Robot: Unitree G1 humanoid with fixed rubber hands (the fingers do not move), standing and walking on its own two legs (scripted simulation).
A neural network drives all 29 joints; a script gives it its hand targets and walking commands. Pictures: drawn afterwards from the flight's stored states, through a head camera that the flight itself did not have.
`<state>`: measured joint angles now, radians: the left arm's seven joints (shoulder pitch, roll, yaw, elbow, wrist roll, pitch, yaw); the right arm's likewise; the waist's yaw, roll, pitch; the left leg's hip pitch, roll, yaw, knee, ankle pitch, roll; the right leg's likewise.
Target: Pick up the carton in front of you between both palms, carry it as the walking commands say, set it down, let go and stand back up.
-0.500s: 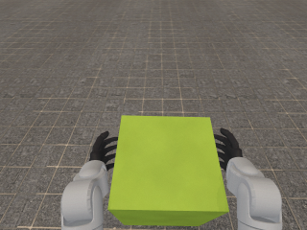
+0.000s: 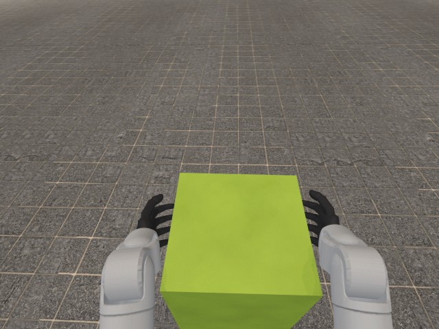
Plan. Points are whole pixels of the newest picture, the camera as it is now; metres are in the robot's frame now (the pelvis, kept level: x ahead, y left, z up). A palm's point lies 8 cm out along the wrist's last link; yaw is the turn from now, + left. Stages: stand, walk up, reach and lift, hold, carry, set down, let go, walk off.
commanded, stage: carry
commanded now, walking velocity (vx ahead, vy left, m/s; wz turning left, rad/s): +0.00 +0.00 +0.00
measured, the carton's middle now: (235, 256) +0.25 +0.00 +0.01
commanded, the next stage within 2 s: hold in 1.44 s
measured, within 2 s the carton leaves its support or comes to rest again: neither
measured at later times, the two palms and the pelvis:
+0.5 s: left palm (153, 236) +0.28 +0.16 +0.03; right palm (307, 233) +0.29 -0.14 +0.03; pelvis +0.00 +0.01 +0.00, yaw +0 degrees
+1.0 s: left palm (150, 240) +0.27 +0.16 +0.04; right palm (310, 238) +0.27 -0.14 +0.04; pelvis -0.02 +0.01 +0.00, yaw +0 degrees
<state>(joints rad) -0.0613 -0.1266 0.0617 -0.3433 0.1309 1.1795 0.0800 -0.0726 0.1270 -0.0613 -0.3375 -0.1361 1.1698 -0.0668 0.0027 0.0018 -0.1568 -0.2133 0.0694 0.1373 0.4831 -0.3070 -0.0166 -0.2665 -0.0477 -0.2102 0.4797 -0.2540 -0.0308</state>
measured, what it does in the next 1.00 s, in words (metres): stands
